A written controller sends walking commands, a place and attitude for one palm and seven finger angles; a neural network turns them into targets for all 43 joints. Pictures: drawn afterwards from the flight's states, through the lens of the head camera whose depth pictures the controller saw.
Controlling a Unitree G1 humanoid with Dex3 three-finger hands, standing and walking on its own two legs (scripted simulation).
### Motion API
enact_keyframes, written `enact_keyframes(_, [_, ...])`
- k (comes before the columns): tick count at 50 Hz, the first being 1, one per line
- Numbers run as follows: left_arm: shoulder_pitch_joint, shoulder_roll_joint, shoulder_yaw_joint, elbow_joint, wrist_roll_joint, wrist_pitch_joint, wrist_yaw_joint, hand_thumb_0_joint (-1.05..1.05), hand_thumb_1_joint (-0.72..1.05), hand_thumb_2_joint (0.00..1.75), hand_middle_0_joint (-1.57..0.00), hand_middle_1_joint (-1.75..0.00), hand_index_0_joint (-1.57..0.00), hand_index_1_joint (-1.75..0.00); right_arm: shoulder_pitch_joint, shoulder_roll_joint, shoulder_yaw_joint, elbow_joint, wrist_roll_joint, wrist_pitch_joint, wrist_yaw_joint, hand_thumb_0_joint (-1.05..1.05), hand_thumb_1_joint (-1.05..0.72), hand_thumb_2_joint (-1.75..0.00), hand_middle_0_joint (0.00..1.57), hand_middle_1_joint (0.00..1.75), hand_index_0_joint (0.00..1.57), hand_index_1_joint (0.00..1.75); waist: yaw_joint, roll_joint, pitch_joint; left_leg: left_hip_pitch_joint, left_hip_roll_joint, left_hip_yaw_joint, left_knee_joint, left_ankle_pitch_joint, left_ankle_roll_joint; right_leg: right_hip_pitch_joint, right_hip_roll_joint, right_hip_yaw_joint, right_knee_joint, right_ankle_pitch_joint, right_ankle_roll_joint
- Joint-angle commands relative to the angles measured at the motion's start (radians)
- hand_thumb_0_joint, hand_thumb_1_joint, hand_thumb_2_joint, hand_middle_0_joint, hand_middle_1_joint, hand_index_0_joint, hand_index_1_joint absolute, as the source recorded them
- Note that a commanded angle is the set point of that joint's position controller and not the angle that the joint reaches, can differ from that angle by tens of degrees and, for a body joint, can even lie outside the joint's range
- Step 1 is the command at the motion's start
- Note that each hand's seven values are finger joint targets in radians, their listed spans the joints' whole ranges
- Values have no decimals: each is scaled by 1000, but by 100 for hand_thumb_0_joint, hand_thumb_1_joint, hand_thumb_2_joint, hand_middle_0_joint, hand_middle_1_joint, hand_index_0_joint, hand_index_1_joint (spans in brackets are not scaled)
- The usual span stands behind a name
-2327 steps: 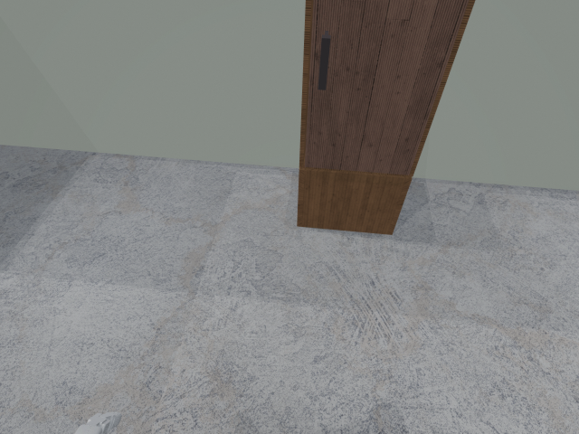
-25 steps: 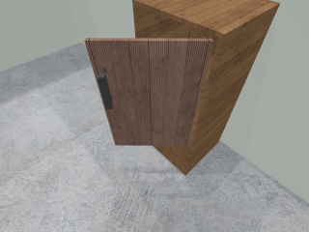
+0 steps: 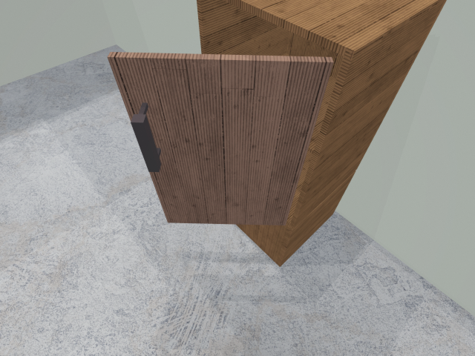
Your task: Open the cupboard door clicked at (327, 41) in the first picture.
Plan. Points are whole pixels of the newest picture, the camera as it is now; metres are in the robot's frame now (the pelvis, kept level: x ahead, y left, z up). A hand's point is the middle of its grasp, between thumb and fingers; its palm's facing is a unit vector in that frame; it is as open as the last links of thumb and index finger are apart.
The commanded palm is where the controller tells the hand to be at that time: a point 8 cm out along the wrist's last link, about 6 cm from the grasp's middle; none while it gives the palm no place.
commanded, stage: come to a stop and stand still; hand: left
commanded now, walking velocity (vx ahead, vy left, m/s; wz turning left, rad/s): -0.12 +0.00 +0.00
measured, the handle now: (149, 138) +0.52 +0.23 +0.03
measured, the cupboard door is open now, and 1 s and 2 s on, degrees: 46 46 46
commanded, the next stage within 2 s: look again from close up in 0.90 s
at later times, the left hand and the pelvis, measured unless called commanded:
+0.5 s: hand out of the picture -0.01 +0.21 -0.17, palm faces +0.00 -0.98 -0.21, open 7.3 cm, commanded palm none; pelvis -0.07 +0.03 -0.01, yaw +0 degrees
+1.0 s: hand out of the picture -0.12 +0.20 -0.18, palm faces +0.04 -0.99 -0.17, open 7.4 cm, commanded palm none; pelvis -0.09 +0.04 +0.00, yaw +1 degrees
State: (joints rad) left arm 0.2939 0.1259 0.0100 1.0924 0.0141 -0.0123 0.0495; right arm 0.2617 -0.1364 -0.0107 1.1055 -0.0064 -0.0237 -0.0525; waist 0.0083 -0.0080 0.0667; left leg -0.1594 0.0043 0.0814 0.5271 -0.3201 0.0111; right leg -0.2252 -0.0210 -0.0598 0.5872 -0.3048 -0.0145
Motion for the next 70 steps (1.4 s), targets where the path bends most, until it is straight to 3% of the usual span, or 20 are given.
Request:
enact_keyframes(1, [79,134,41,-55,1,-2,10,0,90,90,-20,-30,-20,-30,89,-105,-31,-47,-4,8,-5,0,-90,-90,20,30,20,30,-4,11,-103,48,116,-49,6,694,21,47,-118,81,13,656,-25])
enact_keyframes(6, [44,121,38,-90,4,10,4,0,90,90,-20,-30,-20,-30,47,-103,-31,-75,-8,9,1,0,-90,-90,20,30,20,30,2,18,-75,12,129,-76,-45,573,37,19,-98,88,-12,462,-21])
enact_keyframes(9, [35,128,33,-102,4,7,2,0,90,90,-20,-30,-20,-30,41,-98,-23,-78,-9,6,4,0,-90,-90,20,30,20,30,3,-19,-88,2,116,-85,-59,480,27,39,-109,112,-45,460,-34])
enact_keyframes(10, [135,197,40,-70,5,-11,33,0,90,90,-20,-30,-20,-30,-63,-182,-49,-154,15,8,17,0,-90,-90,20,30,20,30,44,-136,-135,-56,121,-26,200,448,-11,82,-158,162,-120,911,13])
enact_keyframes(11, [109,224,44,-123,7,-25,27,0,90,90,-20,-30,-20,-30,-40,-108,-42,-208,6,11,36,0,-90,-90,20,30,20,30,22,-272,-161,-235,22,-48,277,-55,5,233,-248,252,-98,1103,-57])
enact_keyframes(12, [94,199,30,-127,8,-32,21,0,90,90,-20,-30,-20,-30,-69,-97,-34,-203,7,19,35,0,-90,-90,20,30,20,30,25,-189,-167,-232,32,-79,311,-168,3,215,-277,259,-121,1060,-113])
enact_keyframes(13, [32,196,28,-142,11,-32,18,0,90,90,-20,-30,-20,-30,-50,-81,-30,-201,6,26,38,0,-90,-90,20,30,20,30,-1,-110,-166,-197,42,-65,255,-169,3,184,-263,211,-131,890,-144])
enact_keyframes(14, [-5,209,28,-170,15,-25,14,0,90,90,-20,-30,-20,-30,-27,-74,-29,-200,4,27,43,0,-90,-90,20,30,20,30,-20,-48,-137,-165,23,-43,163,-141,-2,140,-229,167,-115,771,-143])
enact_keyframes(16, [-52,214,22,-179,2,-13,8,0,90,90,-20,-30,-20,-30,35,-81,-27,-168,0,24,45,0,-90,-90,20,30,20,30,-56,-2,-107,-7,11,-30,-20,66,-8,-14,-163,132,-95,375,-92])
enact_keyframes(17, [-62,193,17,-182,-5,-6,4,0,90,90,-20,-30,-20,-30,47,-109,-29,-165,-6,17,44,0,-90,-90,20,30,20,30,-53,55,-72,13,51,-79,-53,125,6,-78,-110,112,-89,182,-54])
enact_keyframes(18, [-57,176,17,-188,-2,3,0,0,90,90,-20,-30,-20,-30,46,-146,-33,-173,-13,7,43,0,-90,-90,20,30,20,30,-33,151,-39,-63,137,-182,-118,167,45,-77,-55,70,-79,13,-23])
enact_keyframes(19, [-40,161,16,-187,-3,7,-2,0,90,90,-20,-30,-20,-30,9,-170,-29,-187,-19,9,41,0,-90,-90,20,30,20,30,-9,157,-7,-152,175,-222,-171,87,74,-40,-23,48,-89,-45,-9])
enact_keyframes(21, [-37,163,12,-170,9,19,-8,0,90,90,-20,-30,-20,-30,-49,-172,-26,-202,-17,17,44,0,-90,-90,20,30,20,30,4,142,108,-291,138,-245,-264,-230,66,-24,-21,47,-104,-102,-12])
enact_keyframes(22, [-23,162,9,-163,11,19,-14,0,90,90,-20,-30,-20,-30,-52,-177,-25,-207,-17,18,44,0,-90,-90,20,30,20,30,5,98,139,-322,127,-243,-284,-302,60,-32,-17,55,-111,-105,-15])
enact_keyframes(28, [31,158,11,-149,12,10,-22,0,90,90,-20,-30,-20,-30,3,-174,-25,-186,-20,17,44,0,-90,-90,20,30,20,30,-1,18,39,-229,100,-216,-267,-271,59,-48,-35,88,-171,-167,-15])
enact_keyframes(33, [41,149,11,-132,7,3,-25,0,90,90,-20,-30,-20,-30,30,-168,-21,-153,-17,14,40,0,-90,-90,20,30,20,30,-11,18,-21,-177,93,-212,-247,-210,56,-47,-40,109,-180,-144,-17])
enact_keyframes(39, [76,135,9,-89,7,3,-26,0,90,90,-20,-30,-20,-30,39,-163,-18,-110,-15,12,37,0,-90,-90,20,30,20,30,-4,50,4,-206,104,-238,-274,-256,57,-49,-34,116,-170,-138,-18])
enact_keyframes(51, [98,118,-3,-39,5,-12,-19,0,90,90,-20,-30,-20,-30,72,-129,-12,-53,-9,3,35,0,-90,-90,20,30,20,30,-16,-9,39,-154,86,-207,-233,-145,42,-116,-61,178,-220,-147,-29])
enact_keyframes(61, [103,114,-2,-41,7,-15,-17,0,90,90,-20,-30,-20,-30,64,-123,-15,-51,-10,-3,34,0,-90,-90,20,30,20,30,-7,8,30,-174,84,-211,-232,-142,42,-96,-61,176,-208,-110,-27])
enact_keyframes(70, [79,127,-1,-46,3,-24,-15,0,90,90,-20,-30,-20,-30,63,-129,-10,-43,-5,-22,29,0,-90,-90,20,30,20,30,-5,13,-28,-108,91,-186,-198,67,44,-23,-69,166,-180,94,-27])
